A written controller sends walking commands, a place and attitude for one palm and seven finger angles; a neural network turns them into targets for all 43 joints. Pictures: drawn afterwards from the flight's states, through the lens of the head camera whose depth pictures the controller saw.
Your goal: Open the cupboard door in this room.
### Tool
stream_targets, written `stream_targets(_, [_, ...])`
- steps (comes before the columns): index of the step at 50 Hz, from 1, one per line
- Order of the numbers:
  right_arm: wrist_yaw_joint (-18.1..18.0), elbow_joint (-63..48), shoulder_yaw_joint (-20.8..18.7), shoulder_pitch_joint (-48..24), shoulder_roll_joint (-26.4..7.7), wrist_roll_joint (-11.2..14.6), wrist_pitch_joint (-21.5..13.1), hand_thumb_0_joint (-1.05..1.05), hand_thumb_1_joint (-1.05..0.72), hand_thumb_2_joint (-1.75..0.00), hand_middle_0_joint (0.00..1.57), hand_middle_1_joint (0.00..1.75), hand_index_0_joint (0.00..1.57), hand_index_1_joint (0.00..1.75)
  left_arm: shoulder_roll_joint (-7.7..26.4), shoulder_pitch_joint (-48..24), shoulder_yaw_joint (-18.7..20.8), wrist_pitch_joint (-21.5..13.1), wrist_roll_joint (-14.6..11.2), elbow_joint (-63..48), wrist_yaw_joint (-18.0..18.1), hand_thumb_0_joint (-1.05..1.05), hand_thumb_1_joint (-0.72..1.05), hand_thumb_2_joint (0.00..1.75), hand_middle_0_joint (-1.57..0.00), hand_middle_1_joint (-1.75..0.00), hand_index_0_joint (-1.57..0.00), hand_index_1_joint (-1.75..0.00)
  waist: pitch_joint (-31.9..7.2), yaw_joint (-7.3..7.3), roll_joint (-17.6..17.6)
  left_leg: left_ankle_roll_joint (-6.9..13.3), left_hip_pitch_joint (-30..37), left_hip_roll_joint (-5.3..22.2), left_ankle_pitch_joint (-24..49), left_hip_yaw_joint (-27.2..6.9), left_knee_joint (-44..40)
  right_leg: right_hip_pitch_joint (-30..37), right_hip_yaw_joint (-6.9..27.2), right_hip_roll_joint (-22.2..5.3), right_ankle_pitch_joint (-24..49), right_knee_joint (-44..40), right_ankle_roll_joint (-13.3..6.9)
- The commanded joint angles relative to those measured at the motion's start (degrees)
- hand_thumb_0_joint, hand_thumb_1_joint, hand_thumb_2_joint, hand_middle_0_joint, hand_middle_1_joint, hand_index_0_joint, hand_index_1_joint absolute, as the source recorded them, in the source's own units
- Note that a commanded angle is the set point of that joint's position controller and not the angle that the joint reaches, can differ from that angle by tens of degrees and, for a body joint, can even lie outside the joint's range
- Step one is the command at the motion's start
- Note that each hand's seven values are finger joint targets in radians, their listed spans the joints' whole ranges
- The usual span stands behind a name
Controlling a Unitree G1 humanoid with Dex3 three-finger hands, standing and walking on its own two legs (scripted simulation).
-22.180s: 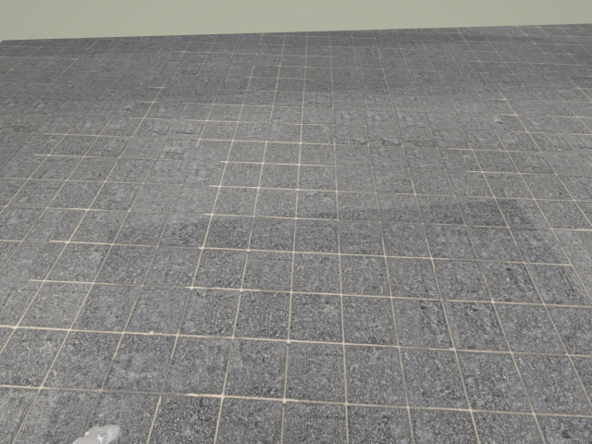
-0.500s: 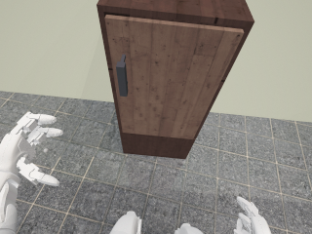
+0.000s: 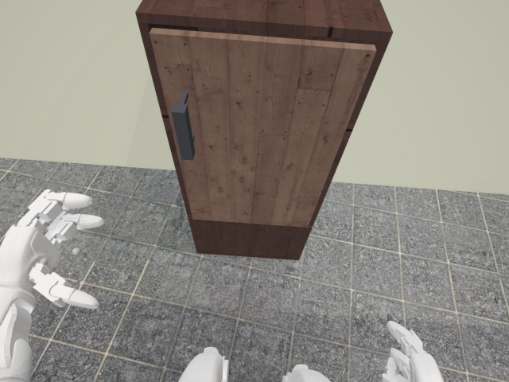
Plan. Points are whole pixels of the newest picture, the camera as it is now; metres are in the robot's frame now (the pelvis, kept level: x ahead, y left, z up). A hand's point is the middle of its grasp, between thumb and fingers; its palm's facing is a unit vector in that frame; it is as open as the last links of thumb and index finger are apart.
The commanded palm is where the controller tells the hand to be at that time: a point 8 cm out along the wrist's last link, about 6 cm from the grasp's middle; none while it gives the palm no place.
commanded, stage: move the hooked fingers beside the handle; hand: left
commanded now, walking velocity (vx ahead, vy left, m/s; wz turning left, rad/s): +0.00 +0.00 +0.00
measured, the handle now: (186, 126) +0.57 +0.17 +0.03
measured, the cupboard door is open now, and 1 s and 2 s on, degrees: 0 0 0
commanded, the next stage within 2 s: none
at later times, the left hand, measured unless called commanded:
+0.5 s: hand (99, 214) +0.34 +0.26 +0.05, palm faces -0.02 -1.00 -0.02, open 14.0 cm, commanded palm +0.32 +0.31 +0.05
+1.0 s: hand (119, 178) +0.42 +0.25 +0.05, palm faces -0.02 -1.00 -0.01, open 14.0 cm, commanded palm +0.40 +0.30 +0.05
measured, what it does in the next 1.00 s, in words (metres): stands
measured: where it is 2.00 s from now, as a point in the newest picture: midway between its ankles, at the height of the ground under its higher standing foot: outside the picture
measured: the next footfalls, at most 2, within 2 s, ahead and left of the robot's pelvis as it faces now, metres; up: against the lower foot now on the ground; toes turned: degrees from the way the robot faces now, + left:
none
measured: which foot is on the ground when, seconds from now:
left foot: down 0.00-1.00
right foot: down 0.00-1.00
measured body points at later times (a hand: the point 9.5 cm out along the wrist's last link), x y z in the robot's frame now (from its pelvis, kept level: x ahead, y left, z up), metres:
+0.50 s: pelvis +0.00 +0.00 +0.00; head +0.07 +0.02 +0.44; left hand +0.34 +0.31 +0.06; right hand +0.13 -0.26 -0.09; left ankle +0.04 +0.09 -0.67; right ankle +0.00 -0.11 -0.67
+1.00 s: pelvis +0.00 +0.01 -0.01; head +0.10 +0.04 +0.43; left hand +0.41 +0.31 +0.05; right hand +0.08 -0.26 -0.11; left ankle +0.04 +0.09 -0.67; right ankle +0.00 -0.11 -0.67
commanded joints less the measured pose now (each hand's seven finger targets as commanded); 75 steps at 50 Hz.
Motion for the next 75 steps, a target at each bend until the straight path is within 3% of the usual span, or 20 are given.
stream_targets(1, [-0.9,-7.2,-4.1,-0.7,-8.8,0.0,-2.8,0.00,-0.90,-0.90,0.20,0.30,0.20,0.30,14.5,-9.8,5.2,-3.4,-2.1,-10.5,-0.2,0.00,-0.50,0.30,-0.30,-1.20,-0.30,-1.20,-13.7,-0.01,2.8,0.1,12.6,-0.6,10.8,-1.9,-8.4,4.2,3.8,0.3,9.8,-9.2,-0.1])
stream_targets(3, [-0.8,-7.1,-4.1,-0.7,-8.8,0.2,-2.9,0.00,-0.90,-0.90,0.20,0.30,0.20,0.30,14.7,-10.2,4.8,-3.8,-1.8,-11.3,-0.3,0.00,-0.50,0.30,-0.30,-1.20,-0.30,-1.20,-14.7,0.06,4.2,0.0,14.1,-0.4,11.3,-2.1,-8.9,3.7,3.4,0.2,10.0,-8.9,-0.1])
stream_targets(6, [-1.3,-6.1,-3.9,-0.6,-9.0,0.0,-3.1,0.00,-0.90,-0.90,0.20,0.30,0.20,0.30,13.8,-17.2,2.8,-3.9,-1.1,-10.4,0.2,0.00,-0.50,0.30,-0.30,-1.20,-0.30,-1.20,-13.1,-1.41,4.0,0.0,13.8,-0.2,9.5,-2.8,-8.4,1.0,3.1,0.3,8.2,-8.4,-0.2])
stream_targets(13, [-1.5,-5.4,-3.9,0.0,-9.2,0.1,-2.4,0.00,-0.90,-0.90,0.20,0.30,0.20,0.30,16.1,-20.3,3.8,-3.0,0.5,-5.5,0.9,0.00,-0.50,0.30,-0.30,-1.20,-0.30,-1.20,-15.7,-0.53,3.6,0.0,13.8,-0.2,10.1,-2.4,-8.5,2.1,3.5,-0.1,8.8,-8.3,-0.2])
stream_targets(15, [-1.5,-5.1,-3.8,-0.1,-9.1,0.1,-2.0,0.00,-0.90,-0.90,0.20,0.30,0.20,0.30,15.9,-24.3,3.0,-2.8,0.9,-4.8,1.2,0.00,-0.50,0.30,-0.30,-1.20,-0.30,-1.20,-15.2,-1.10,4.9,-0.1,14.0,-0.1,9.3,-2.5,-8.6,0.8,3.3,-0.2,8.0,-8.2,-0.2])
stream_targets(17, [-1.4,-5.3,-3.9,0.4,-9.2,0.0,-1.7,0.00,-0.90,-0.90,0.20,0.30,0.20,0.30,16.9,-23.9,4.1,-3.1,1.3,-4.7,1.8,0.00,-0.50,0.30,-0.30,-1.20,-0.30,-1.20,-17.6,-0.27,5.0,-0.3,15.5,0.0,11.7,-2.7,-8.7,2.0,3.1,0.0,9.9,-7.5,-0.5])
stream_targets(18, [-1.2,-5.5,-3.9,0.5,-9.0,0.1,-1.4,0.00,-0.90,-0.90,0.20,0.30,0.20,0.30,15.2,-23.4,2.8,-2.9,1.3,-3.8,1.9,0.00,-0.50,0.30,-0.30,-1.20,-0.30,-1.20,-17.5,-0.45,4.6,-0.2,15.4,-0.1,11.8,-2.6,-8.8,2.0,3.1,0.0,10.3,-7.7,-0.3])
stream_targets(23, [-1.1,-4.7,-4.0,1.6,-9.4,0.0,-0.1,0.00,-0.90,-0.90,0.20,0.30,0.20,0.30,15.2,-29.7,2.0,-2.6,2.5,1.0,3.0,0.00,-0.50,0.30,-0.30,-1.20,-0.30,-1.20,-15.8,-1.81,2.5,-0.1,13.3,0.0,9.7,-2.6,-8.5,0.2,3.0,0.1,8.9,-7.6,-0.1])
stream_targets(24, [-1.0,-4.7,-4.1,1.8,-9.5,0.0,0.1,0.00,-0.90,-0.90,0.20,0.30,0.20,0.30,16.3,-29.8,2.9,-2.6,2.7,1.4,3.1,0.00,-0.50,0.30,-0.30,-1.20,-0.30,-1.20,-16.3,-1.15,4.3,-0.3,13.7,0.0,10.1,-2.6,-8.6,0.4,3.0,0.0,9.1,-7.5,-0.3])
stream_targets(26, [-0.9,-4.8,-4.2,2.4,-9.7,-0.1,0.7,0.00,-0.90,-0.90,0.20,0.30,0.20,0.30,17.7,-29.8,4.2,-3.0,2.7,2.0,3.2,0.00,-0.50,0.30,-0.30,-1.20,-0.30,-1.20,-18.2,-0.71,3.3,-0.2,14.1,0.0,12.1,-2.4,-8.0,1.5,3.2,0.3,10.8,-7.0,-0.5])
stream_targets(29, [-0.7,-4.0,-4.3,3.2,-9.6,-0.2,1.5,0.00,-0.90,-0.90,0.20,0.30,0.20,0.30,17.7,-34.1,3.5,-3.7,3.7,3.0,3.3,0.00,-0.50,0.30,-0.30,-1.20,-0.30,-1.20,-18.5,-1.77,4.8,-0.4,15.8,0.4,13.5,-2.8,-7.9,-0.5,2.8,0.3,11.4,-6.6,-0.4])
stream_targets(37, [-0.4,-2.8,-4.6,5.0,-10.0,-0.4,3.2,0.00,-0.90,-0.90,0.20,0.30,0.20,0.30,17.3,-38.6,2.6,-4.4,4.7,7.1,3.8,0.00,-0.50,0.30,-0.30,-1.20,-0.30,-1.20,-20.6,-1.97,5.1,-0.7,18.0,0.7,16.3,-3.5,-7.4,-2.5,2.3,0.4,12.5,-5.8,-0.5])
stream_targets(41, [-0.3,-2.0,-4.5,5.7,-10.2,-0.6,4.2,0.00,-0.90,-0.90,0.20,0.30,0.20,0.30,18.0,-44.2,2.2,-4.7,5.7,10.9,4.7,0.00,-0.50,0.30,-0.30,-1.20,-0.30,-1.20,-19.0,-3.03,5.4,-0.7,16.6,0.8,14.6,-3.7,-6.9,-4.8,2.3,0.6,11.0,-5.5,-0.6])
stream_targets(48, [0.1,-0.8,-4.6,7.3,-10.4,-0.9,5.8,0.00,-0.90,-0.90,0.20,0.30,0.20,0.30,18.6,-49.8,1.6,-6.0,7.5,15.3,5.4,0.00,-0.50,0.30,-0.30,-1.20,-0.30,-1.20,-22.2,-3.65,6.0,-1.1,19.2,1.3,17.3,-4.6,-6.1,-6.7,1.9,0.6,11.8,-4.6,-0.6])
stream_targets(61, [0.4,0.9,-4.1,10.1,-10.9,-1.6,9.0,0.00,-0.90,-0.90,0.20,0.30,0.20,0.30,23.6,-62.4,3.1,-7.6,10.1,24.2,6.2,0.00,-0.50,0.30,-0.30,-1.20,-0.30,-1.20,-25.0,-5.46,6.9,-0.5,17.1,1.3,17.9,-4.5,-3.2,-8.7,2.4,1.0,12.6,-2.9,-0.6])
stream_targets(65, [0.5,1.3,-3.9,10.7,-11.2,-1.5,10.0,0.00,-0.90,-0.90,0.20,0.30,0.20,0.30,24.1,-65.3,2.5,-6.7,10.7,27.1,6.4,0.00,-0.50,0.30,-0.30,-1.20,-0.30,-1.20,-23.7,-6.51,6.6,-0.4,15.6,1.5,16.2,-4.6,-3.0,-10.0,2.4,1.1,11.5,-3.2,-0.3])
stream_targets(68, [0.4,1.4,-3.9,11.5,-11.3,-1.8,10.5,0.00,-0.90,-0.90,0.20,0.30,0.20,0.30,26.7,-66.8,4.1,-7.1,11.2,26.4,6.7,0.00,-0.50,0.30,-0.30,-1.20,-0.30,-1.20,-27.2,-6.09,8.1,-0.4,16.7,1.5,19.0,-4.5,-2.2,-9.1,2.6,1.1,13.5,-2.4,-0.4])
stream_targets(69, [0.7,1.4,-3.9,11.5,-11.0,-1.7,10.5,0.00,-0.90,-0.90,0.20,0.30,0.20,0.30,24.6,-67.0,2.6,-6.9,11.2,27.0,6.6,0.00,-0.50,0.30,-0.30,-1.20,-0.30,-1.20,-26.5,-6.54,8.8,-0.5,16.9,1.5,18.3,-4.5,-2.2,-10.0,2.6,1.1,12.8,-2.8,-0.3])
stream_targets(71, [0.5,1.9,-3.7,12.2,-11.4,-2.0,10.9,0.00,-0.90,-0.90,0.20,0.30,0.20,0.30,27.1,-69.0,4.0,-7.0,11.6,28.0,7.1,0.00,-0.50,0.30,-0.30,-1.20,-0.30,-1.20,-25.8,-7.05,7.5,-0.3,15.7,1.6,18.7,-4.8,-1.8,-10.1,2.5,1.3,13.0,-2.4,-0.4])
stream_targets(75, [0.7,2.1,-3.6,12.9,-11.6,-2.1,11.4,0.00,-0.90,-0.90,0.20,0.30,0.20,0.30,27.7,-71.0,3.9,-6.4,12.4,30.2,7.9,0.00,-0.50,0.30,-0.30,-1.20,-0.30,-1.20,-25.7,-7.78,7.9,-0.2,14.7,1.6,17.5,-4.8,-1.4,-11.2,2.5,1.3,12.2,-2.5,-0.2])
